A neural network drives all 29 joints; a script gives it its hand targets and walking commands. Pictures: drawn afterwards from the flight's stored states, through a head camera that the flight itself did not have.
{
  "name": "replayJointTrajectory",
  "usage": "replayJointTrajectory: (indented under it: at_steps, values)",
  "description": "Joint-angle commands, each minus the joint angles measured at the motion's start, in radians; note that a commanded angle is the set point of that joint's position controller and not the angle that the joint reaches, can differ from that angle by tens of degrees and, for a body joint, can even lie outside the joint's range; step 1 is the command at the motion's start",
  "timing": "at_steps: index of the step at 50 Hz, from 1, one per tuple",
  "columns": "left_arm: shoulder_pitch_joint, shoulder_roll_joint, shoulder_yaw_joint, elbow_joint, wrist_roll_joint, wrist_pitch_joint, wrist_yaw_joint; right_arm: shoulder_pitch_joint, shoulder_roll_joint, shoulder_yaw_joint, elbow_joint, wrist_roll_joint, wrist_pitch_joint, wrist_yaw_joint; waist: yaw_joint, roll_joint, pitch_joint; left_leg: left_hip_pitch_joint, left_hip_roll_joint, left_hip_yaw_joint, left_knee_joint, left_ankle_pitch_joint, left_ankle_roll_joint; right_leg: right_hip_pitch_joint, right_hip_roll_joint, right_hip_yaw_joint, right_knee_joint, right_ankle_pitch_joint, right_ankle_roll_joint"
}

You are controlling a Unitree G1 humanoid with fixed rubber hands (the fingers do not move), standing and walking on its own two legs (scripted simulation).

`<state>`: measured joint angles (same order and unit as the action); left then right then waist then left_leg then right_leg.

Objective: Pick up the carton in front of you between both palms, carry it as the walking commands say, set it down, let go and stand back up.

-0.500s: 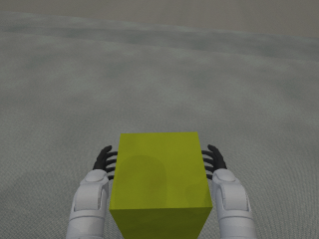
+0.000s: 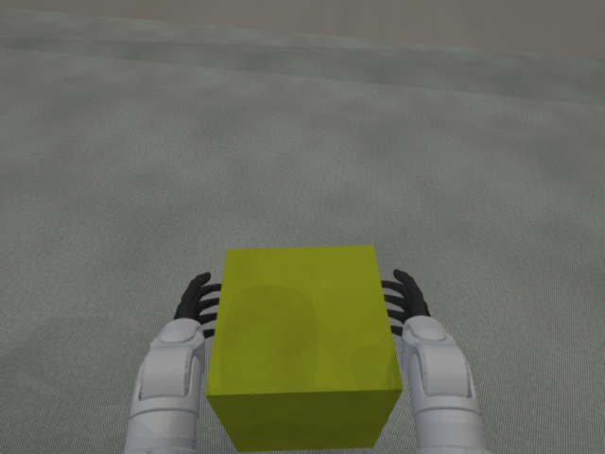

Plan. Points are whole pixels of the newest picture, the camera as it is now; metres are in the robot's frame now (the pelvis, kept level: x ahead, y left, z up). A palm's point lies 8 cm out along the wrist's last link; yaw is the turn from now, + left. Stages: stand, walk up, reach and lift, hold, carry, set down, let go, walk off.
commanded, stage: carry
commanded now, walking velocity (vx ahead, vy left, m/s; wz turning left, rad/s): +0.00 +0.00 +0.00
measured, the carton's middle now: (303, 352) +0.30 +0.00 -0.04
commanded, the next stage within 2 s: none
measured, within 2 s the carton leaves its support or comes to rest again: neither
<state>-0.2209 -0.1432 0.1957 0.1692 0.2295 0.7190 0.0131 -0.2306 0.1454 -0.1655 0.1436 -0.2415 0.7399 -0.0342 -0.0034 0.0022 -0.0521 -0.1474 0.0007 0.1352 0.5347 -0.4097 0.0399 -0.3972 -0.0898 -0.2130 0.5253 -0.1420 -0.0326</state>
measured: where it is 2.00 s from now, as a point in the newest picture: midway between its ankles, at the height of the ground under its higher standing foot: (294, 429)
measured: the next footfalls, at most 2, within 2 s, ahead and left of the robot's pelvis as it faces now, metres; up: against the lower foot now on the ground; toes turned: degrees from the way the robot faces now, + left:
left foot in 0.82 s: +0.42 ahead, +0.10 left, +0.00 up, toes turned -4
right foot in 1.10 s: +0.48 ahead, -0.10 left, +0.00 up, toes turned +8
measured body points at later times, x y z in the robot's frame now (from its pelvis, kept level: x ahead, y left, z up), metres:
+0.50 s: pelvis +0.09 -0.04 +0.01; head +0.10 -0.04 +0.46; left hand +0.40 +0.12 +0.03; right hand +0.40 -0.18 +0.03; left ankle -0.05 +0.07 -0.68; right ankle +0.08 -0.12 -0.73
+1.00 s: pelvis +0.34 +0.02 +0.02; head +0.39 +0.03 +0.46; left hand +0.65 +0.15 +0.00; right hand +0.63 -0.16 +0.02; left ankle +0.37 +0.10 -0.73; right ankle +0.26 -0.09 -0.69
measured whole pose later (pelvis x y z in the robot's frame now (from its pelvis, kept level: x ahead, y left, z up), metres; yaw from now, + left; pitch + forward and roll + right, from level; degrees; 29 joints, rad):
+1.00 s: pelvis +0.34 +0.02 +0.02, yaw -4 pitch +4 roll -1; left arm -0.17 -0.13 0.17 0.12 0.23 0.68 0.02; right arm -0.20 0.14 -0.14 0.13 -0.21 0.68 -0.05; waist -0.02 -0.03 0.03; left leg -0.30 0.03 0.22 0.37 -0.14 0.07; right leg -0.33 -0.05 -0.10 0.79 -0.50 0.02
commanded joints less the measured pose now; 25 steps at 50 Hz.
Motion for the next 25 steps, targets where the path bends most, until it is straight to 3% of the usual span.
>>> replayJointTrajectory:
  at_steps: [1, 2, 3, 4, 5, 6, 7, 8, 9, 10, 12, 14, 15, 16, 17, 18, 19, 20, 21, 22, 23, 24, 25]
  values:
    - [-0.457, -0.886, -0.588, -0.073, -0.253, -0.026, -0.242, -0.401, 0.933, 0.581, -0.049, 0.258, -0.031, 0.231, -0.004, 0.011, -0.285, -0.026, 0.134, -0.091, -0.074, 0.401, -0.002, 0.231, -0.102, 0.125, -0.02, 0.269, 0.0]
    - [-0.45, -0.891, -0.583, -0.059, -0.247, -0.023, -0.241, -0.402, 0.914, 0.569, -0.046, 0.24, -0.03, 0.23, -0.005, 0.02, -0.279, -0.037, 0.132, -0.092, -0.072, 0.381, -0.002, 0.236, -0.099, 0.127, -0.011, 0.265, 0.001]
    - [-0.431, -0.888, -0.577, -0.052, -0.249, -0.027, -0.241, -0.406, 0.927, 0.579, -0.051, 0.259, -0.034, 0.231, -0.001, -0.027, -0.287, -0.032, 0.144, -0.098, -0.092, 0.389, 0.0, 0.244, -0.105, 0.123, -0.008, 0.249, 0.004]
    - [-0.461, -0.889, -0.581, -0.059, -0.251, -0.031, -0.24, -0.38, 0.921, 0.555, -0.025, 0.235, -0.036, 0.226, 0.0, -0.001, -0.28, -0.038, 0.144, -0.101, -0.085, 0.38, 0.001, 0.239, -0.104, 0.124, -0.018, 0.239, 0.0]
    - [-0.444, -0.876, -0.566, -0.036, -0.247, -0.026, -0.238, -0.383, 0.919, 0.546, -0.012, 0.235, -0.032, 0.229, 0.003, -0.015, -0.261, -0.051, 0.152, -0.107, -0.138, 0.281, -0.002, 0.24, -0.101, 0.112, -0.043, 0.127, 0.009]
    - [-0.455, -0.884, -0.558, -0.048, -0.247, -0.031, -0.237, -0.417, 0.925, 0.544, -0.041, 0.241, -0.042, 0.232, 0.002, 0.048, -0.247, -0.055, 0.157, -0.119, -0.197, 0.112, 0.011, 0.213, -0.079, 0.095, -0.056, -0.043, 0.011]
    - [-0.474, -0.889, -0.555, -0.036, -0.239, -0.03, -0.238, -0.446, 0.931, 0.564, -0.053, 0.238, -0.046, 0.231, -0.006, 0.04, -0.198, -0.044, 0.178, -0.174, -0.27, -0.08, 0.039, 0.161, -0.049, 0.062, -0.035, -0.204, 0.018]
    - [-0.508, -0.913, -0.57, -0.059, -0.259, -0.038, -0.242, -0.437, 0.937, 0.564, -0.052, 0.246, -0.046, 0.231, -0.017, 0.089, -0.144, -0.045, 0.231, -0.246, -0.353, -0.24, 0.067, 0.077, -0.018, 0.026, -0.001, -0.25, 0.032]
    - [-0.535, -0.906, -0.567, -0.06, -0.255, -0.039, -0.242, -0.465, 0.943, 0.551, -0.04, 0.246, -0.05, 0.232, -0.016, 0.111, -0.094, -0.033, 0.261, -0.296, -0.409, -0.314, 0.09, 0.021, 0.011, 0.007, 0.047, -0.251, 0.045]
    - [-0.531, -0.904, -0.546, -0.033, -0.242, -0.034, -0.243, -0.496, 0.942, 0.563, -0.059, 0.256, -0.052, 0.232, -0.025, 0.142, -0.039, -0.022, 0.297, -0.346, -0.445, -0.308, 0.117, -0.046, 0.008, 0.016, 0.106, -0.227, 0.049]
    - [-0.57, -0.88, -0.54, -0.055, -0.246, -0.044, -0.242, -0.495, 0.94, 0.557, -0.045, 0.248, -0.05, 0.227, -0.024, 0.107, -0.044, 0.034, 0.308, -0.338, -0.423, -0.183, 0.137, -0.096, -0.002, 0.035, 0.156, -0.228, 0.035]
    - [-0.552, -0.894, -0.542, -0.022, -0.25, -0.047, -0.243, -0.484, 0.933, 0.551, -0.044, 0.252, -0.05, 0.226, -0.021, 0.111, -0.087, 0.167, 0.318, -0.301, -0.374, 0.038, 0.14, -0.15, -0.02, 0.059, 0.145, -0.234, 0.026]
    - [-0.508, -0.878, -0.522, 0.015, -0.238, -0.041, -0.241, -0.476, 0.932, 0.557, -0.039, 0.246, -0.05, 0.222, -0.024, 0.11, -0.089, 0.247, 0.291, -0.256, -0.309, 0.213, 0.124, -0.187, -0.006, 0.032, 0.085, -0.259, 0.032]
    - [-0.473, -0.882, -0.514, 0.031, -0.238, -0.04, -0.242, -0.464, 0.93, 0.563, -0.039, 0.251, -0.048, 0.222, -0.017, 0.086, -0.131, 0.278, 0.281, -0.212, -0.239, 0.27, 0.106, -0.124, 0.015, 0.011, 0.003, -0.221, 0.031]
    - [-0.467, -0.888, -0.51, 0.042, -0.235, -0.042, -0.243, -0.478, 0.933, 0.576, -0.042, 0.25, -0.049, 0.219, -0.002, 0.071, -0.169, 0.224, 0.231, -0.14, -0.16, 0.349, 0.075, 0.024, 0.061, -0.043, -0.1, -0.168, 0.024]
    - [-0.448, -0.891, -0.494, 0.058, -0.226, -0.036, -0.243, -0.44, 0.93, 0.562, -0.005, 0.234, -0.043, 0.217, 0.018, 0.029, -0.232, 0.091, 0.183, -0.055, -0.031, 0.489, 0.033, 0.303, 0.057, -0.025, -0.165, -0.135, 0.011]
    - [-0.396, -0.894, -0.492, 0.073, -0.218, -0.036, -0.245, -0.469, 0.946, 0.583, -0.037, 0.245, -0.04, 0.218, 0.034, -0.148, -0.261, -0.142, 0.103, 0.026, 0.198, 0.372, -0.022, 0.504, -0.121, 0.245, -0.214, -0.047, -0.037]
    - [-0.376, -0.886, -0.477, 0.086, -0.204, -0.038, -0.244, -0.464, 0.973, 0.584, -0.018, 0.245, -0.036, 0.221, 0.035, -0.403, -0.258, -0.443, -0.006, 0.05, 0.379, 0.05, -0.059, 0.682, -0.305, 0.54, -0.232, 0.227, -0.153]
    - [-0.376, -0.887, -0.504, 0.038, -0.217, -0.043, -0.247, -0.424, 0.969, 0.585, -0.032, 0.248, -0.041, 0.224, 0.038, -0.337, -0.249, -0.575, 0.005, -0.038, 0.476, -0.174, -0.052, 0.748, -0.36, 0.602, -0.248, 0.45, -0.226]
    - [-0.439, -0.925, -0.521, -0.031, -0.245, -0.059, -0.247, -0.462, 1.004, 0.616, -0.052, 0.285, -0.052, 0.227, 0.038, -0.187, -0.247, -0.603, 0.035, -0.075, 0.545, -0.184, -0.05, 0.732, -0.357, 0.567, -0.235, 0.553, -0.221]
    - [-0.45, -0.928, -0.564, -0.076, -0.272, -0.061, -0.243, -0.463, 1.002, 0.631, -0.077, 0.294, -0.068, 0.227, 0.037, -0.072, -0.261, -0.564, 0.058, -0.095, 0.523, -0.12, -0.04, 0.692, -0.307, 0.458, -0.222, 0.555, -0.159]
    - [-0.477, -0.94, -0.611, -0.108, -0.297, -0.064, -0.239, -0.426, 0.983, 0.615, -0.08, 0.281, -0.071, 0.225, 0.027, -0.073, -0.255, -0.554, 0.085, -0.094, 0.468, -0.061, -0.03, 0.669, -0.292, 0.408, -0.242, 0.449, -0.121]
    - [-0.472, -0.927, -0.626, -0.134, -0.314, -0.069, -0.242, -0.367, 0.992, 0.628, -0.087, 0.274, -0.074, 0.223, 0.024, -0.07, -0.282, -0.514, 0.077, -0.09, 0.403, -0.027, -0.03, 0.67, -0.277, 0.377, -0.276, 0.36, -0.112]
